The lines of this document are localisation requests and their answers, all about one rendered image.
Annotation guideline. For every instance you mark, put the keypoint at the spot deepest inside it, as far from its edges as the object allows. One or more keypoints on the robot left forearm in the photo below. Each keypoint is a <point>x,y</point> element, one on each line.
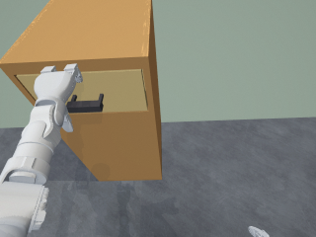
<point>30,163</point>

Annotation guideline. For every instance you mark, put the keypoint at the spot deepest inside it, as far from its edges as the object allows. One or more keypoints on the handle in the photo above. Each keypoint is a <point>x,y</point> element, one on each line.
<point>94,106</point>

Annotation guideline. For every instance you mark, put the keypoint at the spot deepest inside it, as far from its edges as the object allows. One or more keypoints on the robot right hand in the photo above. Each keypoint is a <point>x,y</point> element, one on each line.
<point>256,232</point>

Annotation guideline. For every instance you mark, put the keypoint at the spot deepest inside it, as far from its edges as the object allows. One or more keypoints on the robot left hand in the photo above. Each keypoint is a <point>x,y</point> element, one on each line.
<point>60,85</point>

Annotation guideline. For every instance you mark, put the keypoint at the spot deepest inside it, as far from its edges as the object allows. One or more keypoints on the drawer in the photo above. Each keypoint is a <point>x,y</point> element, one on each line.
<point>123,90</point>

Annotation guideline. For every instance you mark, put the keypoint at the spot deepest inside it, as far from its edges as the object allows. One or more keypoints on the robot left upper arm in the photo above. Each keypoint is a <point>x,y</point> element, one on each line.
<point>23,208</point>

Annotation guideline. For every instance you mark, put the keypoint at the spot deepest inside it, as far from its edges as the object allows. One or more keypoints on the cabinet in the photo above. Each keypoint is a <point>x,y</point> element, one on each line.
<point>99,35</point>

